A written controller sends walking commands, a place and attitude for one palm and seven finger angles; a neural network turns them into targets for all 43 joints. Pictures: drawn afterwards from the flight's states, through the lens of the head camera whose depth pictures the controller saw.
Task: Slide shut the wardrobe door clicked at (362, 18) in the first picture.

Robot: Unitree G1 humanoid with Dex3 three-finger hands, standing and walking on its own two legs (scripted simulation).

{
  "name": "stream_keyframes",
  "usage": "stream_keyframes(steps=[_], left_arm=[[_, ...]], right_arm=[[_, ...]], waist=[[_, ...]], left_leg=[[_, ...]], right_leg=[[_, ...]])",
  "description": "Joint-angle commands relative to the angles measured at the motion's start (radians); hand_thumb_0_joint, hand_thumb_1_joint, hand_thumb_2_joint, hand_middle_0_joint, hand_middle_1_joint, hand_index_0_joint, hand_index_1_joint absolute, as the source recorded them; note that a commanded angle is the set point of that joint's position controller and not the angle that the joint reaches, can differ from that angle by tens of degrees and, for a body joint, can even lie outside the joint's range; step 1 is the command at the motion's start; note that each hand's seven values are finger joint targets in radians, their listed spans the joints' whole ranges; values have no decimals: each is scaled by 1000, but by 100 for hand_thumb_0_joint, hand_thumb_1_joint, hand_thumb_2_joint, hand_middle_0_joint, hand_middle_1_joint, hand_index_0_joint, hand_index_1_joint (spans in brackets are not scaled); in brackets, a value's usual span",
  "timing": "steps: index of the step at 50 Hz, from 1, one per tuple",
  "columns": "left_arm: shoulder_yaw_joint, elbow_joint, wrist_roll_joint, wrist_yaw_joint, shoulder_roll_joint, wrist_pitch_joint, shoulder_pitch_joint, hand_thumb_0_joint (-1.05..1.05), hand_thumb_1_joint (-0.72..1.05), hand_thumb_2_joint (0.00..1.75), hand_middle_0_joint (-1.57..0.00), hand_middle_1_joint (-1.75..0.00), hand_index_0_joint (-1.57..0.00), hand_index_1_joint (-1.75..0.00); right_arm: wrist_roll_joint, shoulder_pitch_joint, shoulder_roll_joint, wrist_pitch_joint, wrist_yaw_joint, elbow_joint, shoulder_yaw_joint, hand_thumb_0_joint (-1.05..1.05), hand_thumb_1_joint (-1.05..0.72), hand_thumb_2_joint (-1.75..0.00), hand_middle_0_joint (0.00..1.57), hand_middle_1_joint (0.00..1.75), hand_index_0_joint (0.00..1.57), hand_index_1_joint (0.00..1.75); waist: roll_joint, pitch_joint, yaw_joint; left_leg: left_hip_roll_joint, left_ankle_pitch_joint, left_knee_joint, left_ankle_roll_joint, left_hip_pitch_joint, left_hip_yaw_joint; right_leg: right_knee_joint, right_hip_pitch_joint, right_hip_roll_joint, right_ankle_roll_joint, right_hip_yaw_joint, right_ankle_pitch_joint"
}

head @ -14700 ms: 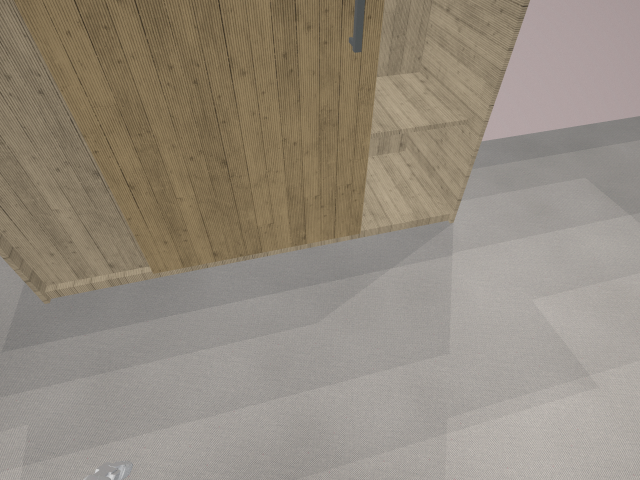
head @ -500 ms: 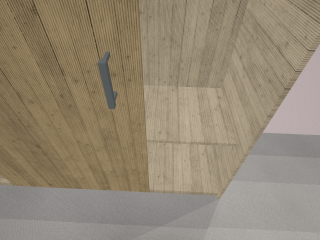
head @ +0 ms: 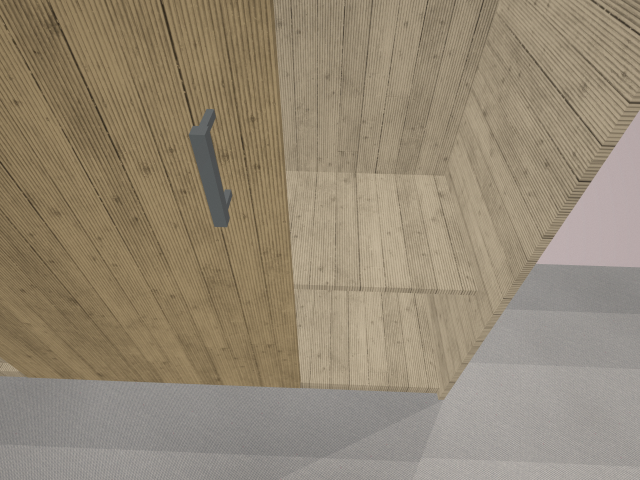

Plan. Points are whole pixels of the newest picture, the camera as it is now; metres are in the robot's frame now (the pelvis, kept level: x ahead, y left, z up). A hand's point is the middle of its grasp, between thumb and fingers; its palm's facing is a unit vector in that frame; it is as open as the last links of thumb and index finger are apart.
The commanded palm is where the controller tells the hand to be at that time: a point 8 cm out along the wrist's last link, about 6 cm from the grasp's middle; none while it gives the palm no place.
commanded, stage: come to a stop and stand still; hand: left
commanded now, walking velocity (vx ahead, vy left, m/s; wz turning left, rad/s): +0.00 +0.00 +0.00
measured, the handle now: (215, 171) +0.47 +0.18 +0.14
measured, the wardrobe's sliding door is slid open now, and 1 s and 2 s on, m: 0.44 0.44 0.44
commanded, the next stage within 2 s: look again from close up in 0.02 s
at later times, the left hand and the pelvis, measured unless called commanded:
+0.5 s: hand out of the picture -0.01 +0.17 -0.18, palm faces +0.01 -0.98 -0.21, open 7.4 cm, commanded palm none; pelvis -0.01 +0.01 -0.01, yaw -1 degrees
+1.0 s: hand out of the picture -0.03 +0.15 -0.18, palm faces +0.02 -0.99 -0.16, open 7.4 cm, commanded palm none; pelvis -0.01 +0.00 +0.00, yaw -1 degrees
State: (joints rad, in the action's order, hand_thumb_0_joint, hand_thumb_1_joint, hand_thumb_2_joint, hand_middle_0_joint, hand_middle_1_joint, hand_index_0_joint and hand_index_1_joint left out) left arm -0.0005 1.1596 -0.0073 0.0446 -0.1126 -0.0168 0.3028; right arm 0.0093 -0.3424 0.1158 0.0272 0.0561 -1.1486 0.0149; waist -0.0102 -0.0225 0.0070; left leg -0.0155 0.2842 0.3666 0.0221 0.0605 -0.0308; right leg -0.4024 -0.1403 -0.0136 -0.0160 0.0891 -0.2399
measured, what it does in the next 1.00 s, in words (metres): stands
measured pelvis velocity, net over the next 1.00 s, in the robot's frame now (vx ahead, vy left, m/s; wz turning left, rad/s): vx -0.01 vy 0.00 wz -0.02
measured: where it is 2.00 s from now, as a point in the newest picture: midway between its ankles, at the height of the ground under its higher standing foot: outside the picture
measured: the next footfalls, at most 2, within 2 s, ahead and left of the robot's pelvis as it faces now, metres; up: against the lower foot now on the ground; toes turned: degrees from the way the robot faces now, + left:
none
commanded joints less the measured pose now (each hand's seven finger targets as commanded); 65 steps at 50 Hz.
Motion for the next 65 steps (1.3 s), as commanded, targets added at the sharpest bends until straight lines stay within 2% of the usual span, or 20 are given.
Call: stream_keyframes(steps=[1, 3, 5, 6, 7, 8, 9, 10, 12, 14, 16, 20, 21, 27, 33, 40, 42, 45, 51, 65], left_arm=[[-18, -12, 3, 3, -92, -9, 89, 0, 90, 90, -20, -30, -20, -30], [-20, -12, 3, 3, -94, -8, 83, 0, 90, 90, -20, -30, -20, -30], [-19, -13, 2, 2, -96, -9, 84, 0, 90, 90, -20, -30, -20, -30], [-10, -2, -15, 37, -127, -39, 139, 0, 90, 90, -20, -30, -20, -30], [-19, -41, -8, 30, -150, -41, 117, 0, 90, 90, -20, -30, -20, -30], [-9, -53, -4, 18, -130, -40, 75, 0, 90, 90, -20, -30, -20, -30], [-5, -56, -5, 13, -119, -38, 70, 0, 90, 90, -20, -30, -20, -30], [-5, -70, -2, 7, -119, -36, 60, 0, 90, 90, -20, -30, -20, -30], [-3, -71, -2, 2, -112, -36, 62, 0, 90, 90, -20, -30, -20, -30], [0, -73, -2, 0, -104, -30, 59, 0, 90, 90, -20, -30, -20, -30], [3, -71, -1, -3, -103, -27, 51, 0, 90, 90, -20, -30, -20, -30], [3, -71, -1, -5, -106, -17, 49, 0, 90, 90, -20, -30, -20, -30], [2, -73, -1, -5, -108, -15, 51, 0, 90, 90, -20, -30, -20, -30], [0, -78, -2, -7, -113, -10, 58, 0, 90, 90, -20, -30, -20, -30], [-2, -75, -1, -7, -110, -12, 66, 0, 90, 90, -20, -30, -20, -30], [-2, -63, -1, -6, -105, -14, 76, 0, 90, 90, -20, -30, -20, -30], [-1, -59, -1, -6, -101, -13, 78, 0, 90, 90, -20, -30, -20, -30], [-1, -54, -2, -6, -97, -14, 83, 0, 90, 90, -20, -30, -20, -30], [0, -51, -2, -4, -90, -15, 92, 0, 90, 90, -20, -30, -20, -30], [-3, -49, -3, -4, -84, -15, 99, 0, 90, 90, -20, -30, -20, -30]], right_arm=[[-4, -90, 93, 12, 5, 13, -16, 0, -90, -90, 20, 30, 20, 30], [-4, -89, 95, 13, 5, 13, -17, 0, -90, -90, 20, 30, 20, 30], [-5, -86, 95, 10, 4, 13, -18, 0, -90, -90, 20, 30, 20, 30], [-11, 55, 127, 20, -24, 91, -16, 0, -90, -90, 20, 30, 20, 30], [-3, -28, 77, 4, -22, 120, -21, 0, -90, -90, 20, 30, 20, 30], [2, -42, 72, 2, -22, 107, -20, 0, -90, -90, 20, 30, 20, 30], [2, -71, 74, 5, -26, 98, -15, 0, -90, -90, 20, 30, 20, 30], [7, -72, 83, 6, -28, 102, -10, 0, -90, -90, 20, 30, 20, 30], [5, -61, 89, 15, -26, 102, -10, 0, -90, -90, 20, 30, 20, 30], [2, -59, 102, 16, -22, 104, -8, 0, -90, -90, 20, 30, 20, 30], [3, -48, 107, 15, -21, 103, -6, 0, -90, -90, 20, 30, 20, 30], [3, -44, 110, 12, -21, 88, -3, 0, -90, -90, 20, 30, 20, 30], [3, -40, 111, 11, -23, 86, -2, 0, -90, -90, 20, 30, 20, 30], [3, -38, 113, 12, -24, 69, 1, 0, -90, -90, 20, 30, 20, 30], [1, -44, 109, 14, -23, 51, 1, 0, -90, -90, 20, 30, 20, 30], [-1, -52, 98, 14, -20, 30, 1, 0, -90, -90, 20, 30, 20, 30], [-1, -52, 97, 14, -19, 27, 2, 0, -90, -90, 20, 30, 20, 30], [-2, -56, 91, 12, -18, 20, 1, 0, -90, -90, 20, 30, 20, 30], [-2, -54, 90, 14, -17, 18, 0, 0, -90, -90, 20, 30, 20, 30], [-2, -57, 82, 14, -13, 12, -2, 0, -90, -90, 20, 30, 20, 30]], waist=[[0, -70, 1], [-10, -78, 0], [8, -89, 2], [88, -114, 47], [65, -38, -24], [-8, -64, -27], [-30, -23, -30], [-59, -1, -22], [-50, 39, -20], [-15, 21, -18], [25, -31, -13], [3, -91, -7], [15, -105, -6], [14, -95, -1], [13, -57, 0], [16, -48, -1], [-3, -57, -1], [24, -60, -2], [-1, -61, -3], [12, -63, 0]], left_leg=[[120, -318, -63, 7, 93, 94], [120, -311, -68, 6, 94, 96], [119, -278, -69, 9, 102, 96], [121, -279, 159, -20, 216, 27], [79, -8, 123, -10, 192, 59], [76, 4, 67, -2, 192, 61], [91, -51, 51, -1, 181, 72], [96, -75, 62, 12, 184, 70], [108, -204, 66, 18, 157, 83], [115, -236, 57, 21, 161, 88], [110, -221, 46, 23, 179, 89], [109, -161, 6, 25, 199, 91], [106, -135, -2, 24, 208, 92], [103, -91, -26, 27, 202, 90], [102, -121, -24, 26, 177, 84], [105, -158, -16, 25, 163, 80], [105, -164, -18, 23, 162, 78], [107, -156, -18, 23, 160, 76], [106, -173, -17, 21, 153, 73], [112, -208, -21, 20, 142, 71]], right_leg=[[46, 30, -101, -19, -92, 239], [49, 26, -100, -20, -94, 228], [58, 22, -98, -20, -95, 212], [15, -24, -154, 2, -140, 646], [3, 10, -199, -34, -184, 538], [-3, -26, -177, -45, -159, 390], [-8, -41, -137, -50, -137, 182], [-10, -36, -112, -48, -124, 99], [-46, -8, -105, -47, -118, 195], [-56, -9, -100, -45, -110, 212], [-51, -29, -98, -42, -112, 208], [-35, -58, -90, -39, -114, 123], [-28, -65, -90, -38, -118, 98], [-11, -61, -88, -33, -124, 50], [-10, -39, -94, -33, -126, 90], [-10, -22, -94, -32, -117, 139], [-11, -29, -98, -31, -118, 147], [-3, -28, -95, -32, -119, 147], [-2, -32, -98, -33, -124, 167], [1, -19, -96, -32, -114, 203]])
